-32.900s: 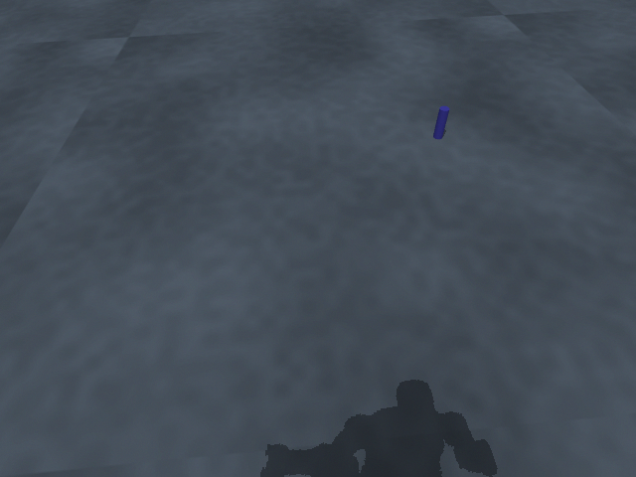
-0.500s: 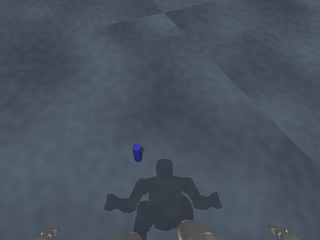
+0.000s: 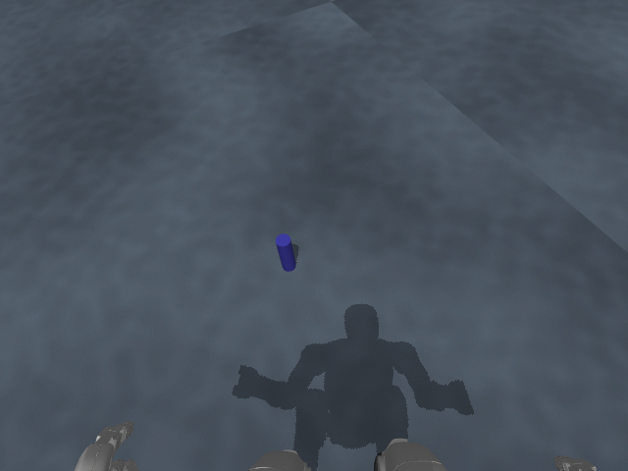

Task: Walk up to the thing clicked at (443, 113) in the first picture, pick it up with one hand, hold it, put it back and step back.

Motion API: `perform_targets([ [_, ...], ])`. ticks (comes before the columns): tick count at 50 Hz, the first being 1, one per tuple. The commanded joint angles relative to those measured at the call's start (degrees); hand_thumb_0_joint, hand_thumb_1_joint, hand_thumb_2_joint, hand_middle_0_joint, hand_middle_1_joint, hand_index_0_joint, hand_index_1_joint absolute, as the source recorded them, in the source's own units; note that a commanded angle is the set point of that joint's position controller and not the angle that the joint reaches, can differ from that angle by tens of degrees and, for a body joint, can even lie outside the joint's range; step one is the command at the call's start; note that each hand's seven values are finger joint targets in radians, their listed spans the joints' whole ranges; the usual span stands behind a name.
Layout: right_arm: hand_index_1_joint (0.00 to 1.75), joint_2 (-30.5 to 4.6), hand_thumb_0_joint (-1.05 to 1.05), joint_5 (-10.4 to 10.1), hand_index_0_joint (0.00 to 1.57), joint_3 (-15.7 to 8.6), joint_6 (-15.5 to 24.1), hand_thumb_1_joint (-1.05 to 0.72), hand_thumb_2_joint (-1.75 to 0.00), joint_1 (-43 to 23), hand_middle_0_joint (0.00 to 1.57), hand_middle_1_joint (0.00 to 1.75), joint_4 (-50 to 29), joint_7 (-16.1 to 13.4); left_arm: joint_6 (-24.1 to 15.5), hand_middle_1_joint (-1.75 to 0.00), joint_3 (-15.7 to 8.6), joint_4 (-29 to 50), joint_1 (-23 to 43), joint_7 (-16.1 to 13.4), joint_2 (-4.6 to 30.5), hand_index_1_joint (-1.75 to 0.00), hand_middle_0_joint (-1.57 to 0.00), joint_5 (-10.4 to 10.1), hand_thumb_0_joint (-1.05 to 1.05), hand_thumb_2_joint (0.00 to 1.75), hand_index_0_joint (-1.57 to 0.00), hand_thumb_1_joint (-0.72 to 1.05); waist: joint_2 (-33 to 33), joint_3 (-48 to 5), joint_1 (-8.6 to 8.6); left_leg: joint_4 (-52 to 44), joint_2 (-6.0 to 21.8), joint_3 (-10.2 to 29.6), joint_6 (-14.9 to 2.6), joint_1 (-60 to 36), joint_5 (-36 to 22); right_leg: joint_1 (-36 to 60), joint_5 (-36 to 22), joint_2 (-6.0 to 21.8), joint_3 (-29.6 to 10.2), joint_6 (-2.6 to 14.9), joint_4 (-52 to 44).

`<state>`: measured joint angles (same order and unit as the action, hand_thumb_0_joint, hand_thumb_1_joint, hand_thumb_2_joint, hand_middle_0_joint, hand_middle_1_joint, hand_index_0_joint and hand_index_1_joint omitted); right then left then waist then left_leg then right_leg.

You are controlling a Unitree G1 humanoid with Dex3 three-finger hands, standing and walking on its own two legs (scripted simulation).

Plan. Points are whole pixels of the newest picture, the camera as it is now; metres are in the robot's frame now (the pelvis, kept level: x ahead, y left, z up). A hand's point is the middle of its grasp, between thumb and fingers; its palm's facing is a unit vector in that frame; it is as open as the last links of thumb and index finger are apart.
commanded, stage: step back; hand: left
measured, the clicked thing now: (286, 253) +0.80 +0.16 -0.67
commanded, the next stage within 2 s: stand in 1.66 s
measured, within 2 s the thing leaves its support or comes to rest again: neither
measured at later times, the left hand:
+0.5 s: hand out of the picture -0.12 +0.23 -0.14, palm faces -0.05 -0.91 -0.42, open 7.4 cm
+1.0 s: hand out of the picture -0.24 +0.23 -0.14, palm faces +0.06 -0.92 -0.40, open 7.4 cm
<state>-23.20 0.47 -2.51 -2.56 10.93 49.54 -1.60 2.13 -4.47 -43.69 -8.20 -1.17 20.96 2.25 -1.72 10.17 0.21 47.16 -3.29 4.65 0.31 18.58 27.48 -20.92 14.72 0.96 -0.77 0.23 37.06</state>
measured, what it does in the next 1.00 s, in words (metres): walks backwards: left foot, then right foot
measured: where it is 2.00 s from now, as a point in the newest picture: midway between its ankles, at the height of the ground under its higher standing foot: outside the picture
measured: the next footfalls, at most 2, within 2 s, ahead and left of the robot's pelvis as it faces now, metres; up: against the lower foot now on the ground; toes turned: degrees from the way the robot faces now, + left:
left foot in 0.04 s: +0.02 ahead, +0.12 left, +0.00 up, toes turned -2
right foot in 0.40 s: -0.21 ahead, -0.14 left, +0.00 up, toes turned +1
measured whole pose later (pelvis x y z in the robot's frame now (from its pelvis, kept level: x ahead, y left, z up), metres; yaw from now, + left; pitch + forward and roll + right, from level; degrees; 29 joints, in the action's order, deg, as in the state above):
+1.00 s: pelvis -0.28 -0.05 +0.00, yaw +1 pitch -4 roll +1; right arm -19.8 2.4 -2.2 -1.3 10.6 54.6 1.6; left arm -0.8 -4.2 -56.1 -14.6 0.6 21.7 1.2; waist -0.3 2.9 1.2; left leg 34.7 0.8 1.4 0.3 12.7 18.9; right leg -14.1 17.6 0.2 1.1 1.2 34.7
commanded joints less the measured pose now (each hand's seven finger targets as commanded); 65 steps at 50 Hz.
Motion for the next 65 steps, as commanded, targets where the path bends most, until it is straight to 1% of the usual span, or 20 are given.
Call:
perform_targets([
  [1,0.30,-8.5,0.00,0.9,0.20,-3.6,2.6,-0.90,-0.90,5.6,0.20,0.30,-3.0,-0.3,0.6,-0.30,-2.9,5.1,0.3,-0.6,12.8,-0.30,-0.20,-1.3,0.00,0.90,-0.20,0.90,10.9,-16.0,-0.26,-26.7,1.9,-3.6,-1.38,-5.6,-19.0,14.2,-22.5,9.2,-10.0,7.11,2.4],
  [3,0.30,-16.6,0.00,2.2,0.20,-5.5,2.4,-0.90,-0.90,0.8,0.20,0.30,-4.6,-0.1,1.0,-0.30,-2.0,5.3,-2.4,-0.4,8.8,-0.30,-0.20,-2.0,0.00,0.90,-0.20,0.90,-8.3,-14.3,1.66,-26.6,19.5,21.0,-9.14,-14.1,-34.7,-7.9,12.1,-5.4,-3.5,1.76,16.5],
  [4,0.30,-20.6,0.00,1.7,0.20,-5.9,2.5,-0.90,-0.90,0.6,0.20,0.30,-5.6,0.2,1.1,-0.30,-3.1,5.3,1.2,-1.2,11.6,-0.30,-0.20,-1.5,0.00,0.90,-0.20,0.90,-10.6,-13.9,-1.98,-27.6,27.3,28.0,-17.92,-3.3,-33.0,-3.8,24.1,-5.9,-8.0,0.71,26.2],
  [5,0.30,-19.5,0.00,1.7,0.20,-5.8,2.8,-0.90,-0.90,-1.7,0.20,0.30,-5.6,-0.1,1.1,-0.30,-3.6,4.1,1.8,-1.3,13.4,-0.30,-0.20,-1.2,0.00,0.90,-0.20,0.90,-8.7,-10.8,-1.45,-28.9,28.1,28.6,-19.30,3.7,-29.3,-1.5,23.0,-4.8,-11.5,0.79,32.9],
  [8,0.30,-12.3,0.00,2.0,0.20,-3.7,2.8,-0.90,-0.90,-7.3,0.20,0.30,-6.8,-0.4,1.1,-0.30,-3.7,1.5,-3.4,-0.3,12.3,-0.30,-0.20,-2.0,0.00,0.90,-0.20,0.90,-4.3,-10.1,2.88,-23.9,16.8,9.1,-12.91,-1.9,-34.3,-5.4,13.8,-6.8,-11.3,1.02,37.5],
  [14,0.30,-12.2,0.00,1.7,0.20,-4.1,1.7,-0.90,-0.90,-2.9,0.20,0.30,-6.7,-0.1,-0.2,-0.30,-2.8,1.0,-3.4,0.2,11.1,-0.30,-0.20,-1.1,0.00,0.90,-0.20,0.90,-8.5,-12.2,-1.05,-20.9,16.9,8.4,-15.03,-11.9,-30.5,-3.9,15.8,-3.6,-5.0,-2.40,17.3],
  [19,0.30,-14.2,0.00,0.7,0.20,-4.3,-0.5,-0.90,-0.90,-5.4,0.20,0.30,-6.8,0.5,-1.2,-0.30,-2.6,-4.6,-11.4,0.2,10.3,-0.30,-0.20,-1.1,0.00,0.90,-0.20,0.90,-11.2,-18.1,1.82,-13.5,13.6,4.0,-9.69,-8.0,-28.4,11.4,0.9,-2.3,2.2,0.12,-15.0],
  [21,0.30,-8.9,0.00,0.0,0.20,-2.8,-0.5,-0.90,-0.90,-5.8,0.20,0.30,-8.5,0.6,-1.5,-0.30,-4.6,-4.2,-11.1,0.2,17.1,-0.30,-0.20,0.6,0.00,0.90,-0.20,0.90,6.7,-13.2,2.00,-2.4,2.7,1.5,-3.29,12.0,-6.7,14.3,2.3,8.5,-17.9,4.52,-15.8],
  [23,0.30,-10.9,0.00,0.4,0.20,-4.5,-0.5,-0.90,-0.90,-8.3,0.20,0.30,-9.0,-0.9,-1.3,-0.30,-5.9,0.0,-2.8,-0.4,24.7,-0.30,-0.20,0.4,0.00,0.90,-0.20,0.90,16.6,-5.9,4.40,17.9,0.5,6.7,0.63,10.6,7.7,-8.5,3.5,26.0,-36.5,18.03,-23.4],
  [27,0.30,-8.9,0.00,-0.2,0.20,-2.9,-0.2,-0.90,-0.90,-1.7,0.20,0.30,-4.2,-0.2,-2.2,-0.30,-3.6,0.3,3.0,-0.9,14.6,-0.30,-0.20,0.2,0.00,0.90,-0.20,0.90,7.9,-7.5,-1.86,23.4,-4.5,5.3,-0.01,10.8,-1.8,2.8,-23.5,9.5,-8.0,8.17,-9.6],
  [32,0.30,-8.3,0.00,0.7,0.20,-2.5,1.3,-0.90,-0.90,-5.1,0.20,0.30,-4.8,0.2,-2.8,-0.30,-4.1,-1.7,-7.6,-1.2,14.3,-0.30,-0.20,0.8,0.00,0.90,-0.20,0.90,11.7,-13.0,5.20,5.3,-0.1,1.4,1.49,16.4,2.0,24.4,-12.5,11.3,-12.8,10.62,-8.4],
  [37,0.30,-8.0,0.00,1.6,0.20,-3.6,2.5,-0.90,-0.90,1.6,0.20,0.30,-0.2,1.2,-2.2,-0.30,-3.4,-1.5,-3.7,-0.3,16.2,-0.30,-0.20,-0.5,0.00,0.90,-0.20,0.90,12.8,-13.4,0.82,-26.5,1.6,-5.0,-1.16,-8.9,-6.6,9.5,-1.8,12.7,-12.2,8.77,-7.0],
  [39,0.30,-11.0,0.00,2.7,0.20,-4.9,3.0,-0.90,-0.90,3.4,0.20,0.30,1.2,1.1,-2.3,-0.30,-1.6,-1.5,-5.2,-0.1,10.7,-0.30,-0.20,-0.7,0.00,0.90,-0.20,0.90,0.0,-14.5,0.34,-28.6,9.3,10.7,-4.87,-20.3,-4.4,-5.6,4.1,6.7,-6.1,3.48,4.1],
  [40,0.30,-15.5,0.00,2.6,0.20,-5.0,3.1,-0.90,-0.90,-0.3,0.20,0.30,-0.4,1.5,-2.4,-0.30,-1.1,-1.5,-2.0,-0.1,9.5,-0.30,-0.20,-1.6,0.00,0.90,-0.20,0.90,-9.6,-10.5,-0.27,-34.0,19.7,25.2,-10.78,-12.6,11.8,-11.5,15.8,-1.0,2.5,0.80,7.7],
  [41,0.30,-17.9,0.00,1.8,0.20,-5.3,3.0,-0.90,-0.90,-3.3,0.20,0.30,-0.3,1.9,-2.7,-0.30,-2.8,-3.0,1.6,-0.2,14.9,-0.30,-0.20,-0.8,0.00,0.90,-0.20,0.90,-8.8,-5.5,-1.53,-36.8,23.6,27.4,-15.31,4.4,22.0,-3.0,19.8,2.2,-2.0,0.51,14.2],
  [44,0.30,-10.8,0.00,2.5,0.20,-3.2,3.5,-0.90,-0.90,-7.6,0.20,0.30,-1.5,2.0,-3.5,-0.30,-2.5,-5.7,-3.2,1.3,12.5,-0.30,-0.20,-1.6,0.00,0.90,-0.20,0.90,-6.5,-2.1,1.89,-32.6,13.9,11.2,-9.83,4.5,9.0,1.5,11.5,0.9,-0.5,1.14,8.5],
  [49,0.30,-9.4,0.00,1.3,0.20,-3.2,2.2,-0.90,-0.90,-5.3,0.20,0.30,-0.1,2.7,-5.3,-0.30,-2.5,-9.9,-8.4,0.6,11.1,-0.30,-0.20,-0.5,0.00,0.90,-0.20,0.90,-4.8,-6.8,2.85,-21.2,9.8,4.3,-5.53,5.2,9.3,17.0,4.8,-2.2,2.6,1.54,-13.7],
  [51,0.30,-5.2,0.00,1.1,0.20,-2.2,2.1,-0.90,-0.90,-5.5,0.20,0.30,-2.0,2.7,-6.4,-0.30,-4.3,-10.1,-11.4,-0.2,17.9,-0.30,-0.20,1.0,0.00,0.90,-0.20,0.90,10.1,-6.6,4.52,0.1,-0.3,-1.7,-1.75,20.4,5.4,21.7,28.3,14.9,-28.7,8.04,-26.2],
  [52,0.30,-8.7,0.00,2.0,0.20,-3.4,2.0,-0.90,-0.90,-5.5,0.20,0.30,-1.1,2.0,-6.4,-0.30,-5.1,-8.7,-7.3,-0.2,21.3,-0.30,-0.20,0.9,0.00,0.90,-0.20,0.90,6.9,-2.4,4.27,5.7,3.0,3.7,-1.39,16.2,4.5,8.4,37.7,23.6,-36.2,12.92,-28.8],
  [65,0.30,-7.8,0.00,1.4,0.20,-3.9,4.1,-0.90,-0.90,1.4,0.20,0.30,3.7,2.5,-4.9,-0.30,-1.6,-7.2,-1.2,1.1,13.6,-0.30,-0.20,-0.7,0.00,0.90,-0.20,0.90,8.8,-9.0,-0.53,-19.5,2.5,-7.2,0.22,-10.2,-14.3,0.7,1.1,9.0,-4.0,6.38,-10.2],
])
